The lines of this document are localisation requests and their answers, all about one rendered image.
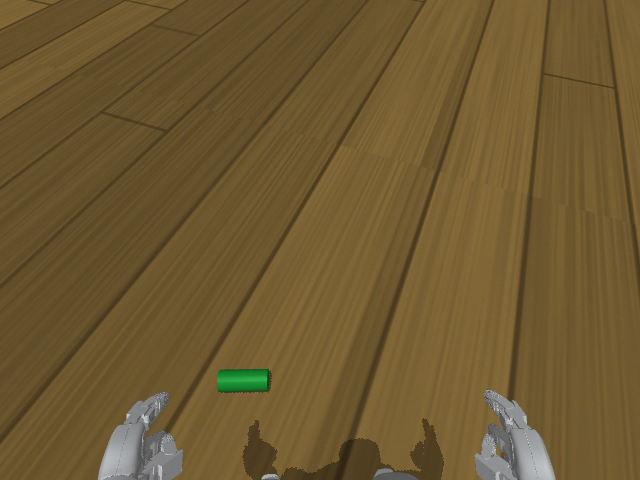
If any left robot hand can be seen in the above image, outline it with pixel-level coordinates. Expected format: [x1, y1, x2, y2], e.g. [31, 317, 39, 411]
[98, 392, 183, 480]

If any right robot hand can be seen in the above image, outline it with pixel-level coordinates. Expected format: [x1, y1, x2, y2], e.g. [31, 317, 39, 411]
[475, 390, 556, 480]

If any can can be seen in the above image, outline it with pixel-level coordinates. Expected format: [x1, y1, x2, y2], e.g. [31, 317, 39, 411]
[217, 369, 269, 392]

